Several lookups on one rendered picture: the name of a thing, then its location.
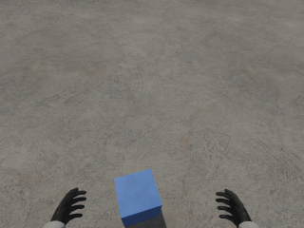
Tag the carton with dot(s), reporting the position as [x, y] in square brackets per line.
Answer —
[138, 197]

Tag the left robot hand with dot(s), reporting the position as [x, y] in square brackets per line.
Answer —
[62, 213]

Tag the right robot hand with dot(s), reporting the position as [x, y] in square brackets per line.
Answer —
[237, 210]

